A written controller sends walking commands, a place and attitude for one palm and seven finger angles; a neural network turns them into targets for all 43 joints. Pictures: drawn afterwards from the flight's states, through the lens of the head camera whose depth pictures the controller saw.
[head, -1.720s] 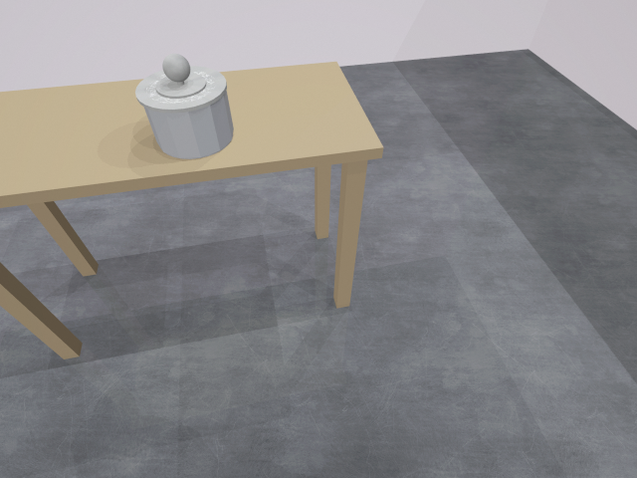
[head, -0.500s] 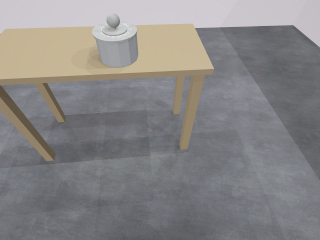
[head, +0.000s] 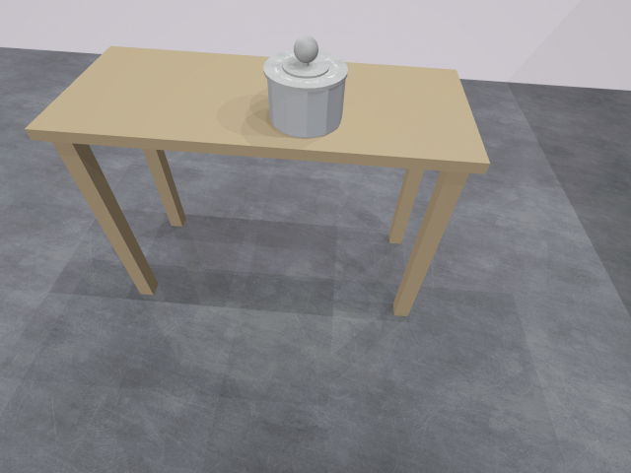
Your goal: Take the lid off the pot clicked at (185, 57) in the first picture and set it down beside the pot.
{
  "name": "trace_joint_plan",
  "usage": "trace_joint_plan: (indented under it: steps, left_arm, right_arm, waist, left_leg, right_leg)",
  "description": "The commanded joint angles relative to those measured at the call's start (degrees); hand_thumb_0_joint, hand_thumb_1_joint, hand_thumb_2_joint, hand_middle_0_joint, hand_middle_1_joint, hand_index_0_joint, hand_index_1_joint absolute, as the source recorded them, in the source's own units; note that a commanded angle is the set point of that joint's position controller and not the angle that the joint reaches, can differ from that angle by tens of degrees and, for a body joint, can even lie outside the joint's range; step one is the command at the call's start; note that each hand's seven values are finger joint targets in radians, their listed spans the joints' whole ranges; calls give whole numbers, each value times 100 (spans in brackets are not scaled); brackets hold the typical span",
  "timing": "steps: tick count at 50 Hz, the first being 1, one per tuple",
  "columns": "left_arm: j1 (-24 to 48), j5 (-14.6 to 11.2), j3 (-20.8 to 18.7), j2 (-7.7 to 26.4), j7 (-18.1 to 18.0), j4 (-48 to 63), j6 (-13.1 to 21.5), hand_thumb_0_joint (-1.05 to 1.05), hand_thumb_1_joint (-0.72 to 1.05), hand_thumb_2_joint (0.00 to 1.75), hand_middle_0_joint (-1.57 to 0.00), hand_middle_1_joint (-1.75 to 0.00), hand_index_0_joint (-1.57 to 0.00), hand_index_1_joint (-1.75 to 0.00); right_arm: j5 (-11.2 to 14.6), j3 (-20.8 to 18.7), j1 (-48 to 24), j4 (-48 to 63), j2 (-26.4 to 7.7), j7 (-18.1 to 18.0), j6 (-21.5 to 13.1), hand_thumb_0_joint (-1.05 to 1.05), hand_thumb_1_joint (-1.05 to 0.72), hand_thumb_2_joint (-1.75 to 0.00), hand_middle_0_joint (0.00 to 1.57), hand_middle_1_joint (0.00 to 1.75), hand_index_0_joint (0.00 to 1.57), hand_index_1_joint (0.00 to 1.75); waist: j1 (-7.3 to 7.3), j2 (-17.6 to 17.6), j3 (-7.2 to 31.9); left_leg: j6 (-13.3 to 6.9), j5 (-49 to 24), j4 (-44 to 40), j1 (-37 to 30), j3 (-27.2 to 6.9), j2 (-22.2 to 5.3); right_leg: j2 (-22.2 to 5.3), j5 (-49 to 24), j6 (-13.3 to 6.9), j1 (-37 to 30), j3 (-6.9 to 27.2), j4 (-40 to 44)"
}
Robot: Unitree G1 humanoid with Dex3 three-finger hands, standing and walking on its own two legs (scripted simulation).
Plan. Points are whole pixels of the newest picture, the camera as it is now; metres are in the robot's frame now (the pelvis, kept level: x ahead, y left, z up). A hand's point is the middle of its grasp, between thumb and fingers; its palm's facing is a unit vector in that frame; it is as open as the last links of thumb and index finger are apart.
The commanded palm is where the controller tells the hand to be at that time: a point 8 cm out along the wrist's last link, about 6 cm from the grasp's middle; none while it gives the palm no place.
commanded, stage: take the last steps up to it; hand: left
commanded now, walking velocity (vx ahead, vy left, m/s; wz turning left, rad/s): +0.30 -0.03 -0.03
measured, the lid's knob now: (306, 49) +0.89 +0.10 +0.13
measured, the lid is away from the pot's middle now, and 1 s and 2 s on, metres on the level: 0.00 0.00 0.00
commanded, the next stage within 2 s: come to a stop and stand still in 0.94 s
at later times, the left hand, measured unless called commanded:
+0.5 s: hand (227, 459) +0.17 +0.14 -0.16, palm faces +0.06 -0.97 -0.22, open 7.3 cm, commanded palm none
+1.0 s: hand (223, 357) +0.32 +0.18 -0.17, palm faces +0.04 -0.99 -0.16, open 7.4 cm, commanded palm none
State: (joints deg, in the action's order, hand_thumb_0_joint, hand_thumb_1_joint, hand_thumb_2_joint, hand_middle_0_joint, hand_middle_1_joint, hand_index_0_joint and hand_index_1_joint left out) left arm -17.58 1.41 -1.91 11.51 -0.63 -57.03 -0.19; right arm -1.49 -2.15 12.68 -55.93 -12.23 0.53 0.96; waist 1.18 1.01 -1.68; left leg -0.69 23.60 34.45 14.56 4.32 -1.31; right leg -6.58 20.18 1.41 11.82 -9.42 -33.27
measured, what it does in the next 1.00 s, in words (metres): walks ahead: right foot, then left foot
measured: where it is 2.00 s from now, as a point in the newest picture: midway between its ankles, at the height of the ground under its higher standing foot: (315, 442)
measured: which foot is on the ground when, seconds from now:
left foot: down 0.00-0.36, up 0.38-0.76, down 0.78-1.00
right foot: down 0.00-0.02, up 0.04-0.34, down 0.36-0.78, up 0.80-1.00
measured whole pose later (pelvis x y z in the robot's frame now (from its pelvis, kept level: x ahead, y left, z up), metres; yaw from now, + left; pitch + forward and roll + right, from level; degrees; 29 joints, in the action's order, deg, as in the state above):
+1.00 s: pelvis +0.31 +0.01 +0.01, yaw -1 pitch +0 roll +1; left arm -16.3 1.4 -3.5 10.0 0.2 -60.1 0.7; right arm -1.3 -2.4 13.5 -58.9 -8.9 -1.6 -4.1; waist 0.9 2.7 -2.8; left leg -3.3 12.3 23.9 11.9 9.7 -0.3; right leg -5.8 18.8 0.5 28.0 -3.5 -57.4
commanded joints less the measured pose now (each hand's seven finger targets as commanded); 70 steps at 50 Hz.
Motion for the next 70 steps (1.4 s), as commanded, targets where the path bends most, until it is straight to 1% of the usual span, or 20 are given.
trace_joint_plan:
  steps: [1, 8, 13, 16, 17, 18, 19, 21, 25, 33, 37, 38, 39, 40, 46, 55, 58, 62, 66, 70]
  left_arm:
    - [553, 4, -53, 416, 70, 607, 77, 0, 90, 90, -20, -30, -20, -30]
    - [274, -4, -82, 256, 211, 227, 86, 0, 90, 90, -20, -30, -20, -30]
    - [552, -10, -101, 136, 226, 298, 120, 0, 90, 90, -20, -30, -20, -30]
    - [-137, 6, -211, 257, 204, 55, 192, 0, 90, 90, -20, -30, -20, -30]
    - [-856, 38, -285, 555, 160, -182, 263, 0, 90, 90, -20, -30, -20, -30]
    - [-1603, 39, -423, 1220, 81, -380, 344, 0, 90, 90, -20, -30, -20, -30]
    - [-1823, -70, -403, 1300, 12, -396, 316, 0, 90, 90, -20, -30, -20, -30]
    - [-848, -55, -327, 904, -34, -201, 298, 0, 90, 90, -20, -30, -20, -30]
    - [-333, 11, -184, 359, -68, -113, 404, 0, 90, 90, -20, -30, -20, -30]
    - [-739, 10, -210, 577, -10, -378, 439, 0, 90, 90, -20, -30, -20, -30]
    - [-545, -19, -239, 543, 0, -392, 356, 0, 90, 90, -20, -30, -20, -30]
    - [-614, -33, -199, 364, 22, -367, 342, 0, 90, 90, -20, -30, -20, -30]
    - [-738, -51, -147, 31, 59, -205, 312, 0, 90, 90, -20, -30, -20, -30]
    - [-452, -31, -128, 75, 57, 35, 346, 0, 90, 90, -20, -30, -20, -30]
    - [-415, 25, -140, -80, 109, -182, 151, 0, 90, 90, -20, -30, -20, -30]
    - [-26, -14, -39, -35, 25, -48, 143, 0, 90, 90, -20, -30, -20, -30]
    - [-297, -40, -79, 742, -103, -238, 238, 0, 90, 90, -20, -30, -20, -30]
    - [-232, -36, -215, 1003, -240, -183, 114, 0, 90, 90, -20, -30, -20, -30]
    - [208, 17, -338, 1001, -297, 118, -23, 0, 90, 90, -20, -30, -20, -30]
    - [819, 63, -343, 952, -256, 466, -98, 0, 90, 90, -20, -30, -20, -30]
  right_arm:
    - [-72, -272, 1659, -161, -1302, -148, -198, 0, -90, -90, 20, 30, 20, 30]
    - [25, -109, 882, -225, -673, -195, -466, 0, -90, -90, 20, 30, 20, 30]
    - [-11, -161, 1097, -487, -674, -177, -438, 0, -90, -90, 20, 30, 20, 30]
    - [-3, -153, 988, -563, -573, -189, -407, 0, -90, -90, 20, 30, 20, 30]
    - [37, -112, 1010, -564, -393, -171, -419, 0, -90, -90, 20, 30, 20, 30]
    - [88, -28, 1080, -408, 6, -107, -443, 0, -90, -90, 20, 30, 20, 30]
    - [70, -58, 693, -189, -197, -100, -392, 0, -90, -90, 20, 30, 20, 30]
    - [35, -119, 379, -193, -202, -54, -373, 0, -90, -90, 20, 30, 20, 30]
    - [-13, -112, 670, -399, 128, -6, -232, 0, -90, -90, 20, 30, 20, 30]
    - [30, -99, -317, 33, 112, 99, -326, 0, -90, -90, 20, 30, 20, 30]
    - [13, -116, 355, -167, -55, 25, -421, 0, -90, -90, 20, 30, 20, 30]
    - [-17, -186, 960, -343, -388, -46, -461, 0, -90, -90, 20, 30, 20, 30]
    - [-78, -353, 1577, -405, -1081, -109, -473, 0, -90, -90, 20, 30, 20, 30]
    - [-37, -354, 1812, -387, -1272, -142, -390, 0, -90, -90, 20, 30, 20, 30]
    - [44, -67, 470, -173, -258, -212, -567, 0, -90, -90, 20, 30, 20, 30]
    - [12, -13, 461, -388, -360, -251, -403, 0, -90, -90, 20, 30, 20, 30]
    - [145, -3, 813, -478, -101, -237, -310, 0, -90, -90, 20, 30, 20, 30]
    - [141, -155, 654, -411, -149, -300, -15, 0, -90, -90, 20, 30, 20, 30]
    - [151, -225, 207, -193, -105, -281, 98, 0, -90, -90, 20, 30, 20, 30]
    - [131, -221, 519, -102, 0, -195, 116, 0, -90, -90, 20, 30, 20, 30]
  waist:
    - [-713, -1445, -468]
    - [-160, -650, -324]
    - [-255, -733, -522]
    - [91, -328, -298]
    - [402, 330, 53]
    - [618, 1958, 384]
    - [667, 1471, 376]
    - [295, 999, -119]
    - [-198, 360, -304]
    - [49, 512, -386]
    - [-350, 243, -282]
    - [-582, -360, 31]
    - [-724, -1641, 296]
    - [-758, -1632, 291]
    - [-28, -627, 35]
    - [24, -499, 118]
    - [-99, 214, 519]
    - [137, 1532, 741]
    - [119, 650, 713]
    - [-195, 1087, 682]
  left_leg:
    - [-1199, 799, -2455, -1487, -3203, -2112]
    - [-1014, -922, -2506, -740, -1190, -1397]
    - [-930, -736, -2347, -438, -889, -1400]
    - [-654, -533, -1342, 85, -615, -1137]
    - [-420, -537, 1, 692, -168, -679]
    - [-125, 689, 1955, 2030, 454, 93]
    - [-226, 1233, 3082, 2326, -114, -36]
    - [-262, 209, 3721, 2485, -430, -473]
    - [-13, -599, 2732, 1614, -185, -618]
    - [57, -895, 678, 1353, 169, -420]
    - [-30, -1220, -518, -456, 452, -101]
    - [-201, -1050, -850, -1462, -38, -450]
    - [-760, -660, -1521, -2097, -2134, -1899]
    - [-1266, -673, -2090, -2045, -3031, -2503]
    - [-957, -2157, -2332, -291, -817, -1554]
    - [-620, -3560, -1242, -429, -223, -1151]
    - [132, -1107, -652, 281, 3, -314]
    - [304, 1124, 1347, 868, -58, -6]
    - [313, 1029, 2552, 1214, -544, 81]
    - [304, 288, 1395, 420, -313, 71]
  right_leg:
    - [407, 1513, -76, 2915, 202, -1824]
    - [-23, -185, -70, 2126, 691, -2004]
    - [183, -331, -82, 1317, 336, -652]
    - [402, -691, -173, -134, 235, 256]
    - [47, -181, -379, -1248, 878, 708]
    - [-1478, 575, -1021, -2180, 3212, 1712]
    - [-1907, 1206, -1349, -1832, 4046, 2347]
    - [-1616, 2021, -1350, -699, 3459, 2497]
    - [-1007, -165, -1111, 252, 1696, 2472]
    - [-932, -949, -1102, -376, 1318, 2245]
    - [-504, -1284, -780, 216, 832, 1140]
    - [-234, -1444, -610, 681, 637, -58]
    - [458, 373, -296, 1872, 80, -1767]
    - [601, 1398, -297, 2476, 408, -2936]
    - [-85, -155, -107, 1818, 824, -2890]
    - [325, -1147, -61, 299, 408, 232]
    - [-956, -5405, -596, -985, 1617, 478]
    - [-1592, -7455, -1438, -1349, 1991, 579]
    - [-1541, -6144, -1559, -994, 1751, 724]
    - [-1151, -4103, -1186, 38, 1355, 866]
